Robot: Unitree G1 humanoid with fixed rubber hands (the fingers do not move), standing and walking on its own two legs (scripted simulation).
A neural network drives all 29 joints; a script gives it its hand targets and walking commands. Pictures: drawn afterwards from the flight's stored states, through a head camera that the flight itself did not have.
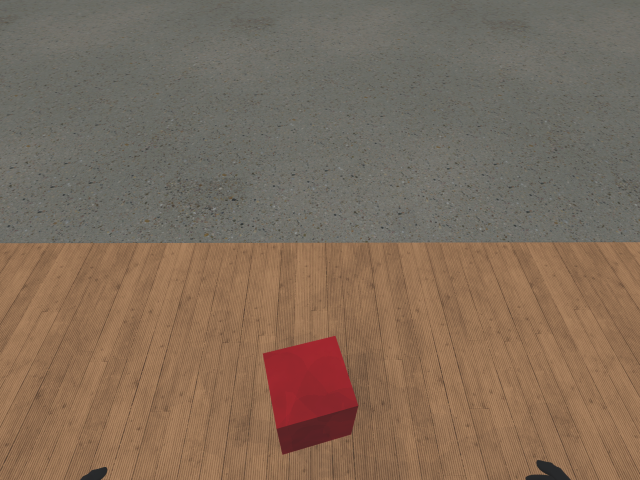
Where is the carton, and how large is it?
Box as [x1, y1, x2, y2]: [263, 336, 357, 454]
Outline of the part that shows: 335,336 263,353 274,417 282,454 350,434 357,408 357,403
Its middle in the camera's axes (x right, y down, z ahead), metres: -0.03 +0.46 +1.11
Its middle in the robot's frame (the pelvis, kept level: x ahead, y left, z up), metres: +0.46 +0.02 -0.66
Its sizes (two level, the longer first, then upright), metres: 0.210 0.200 0.250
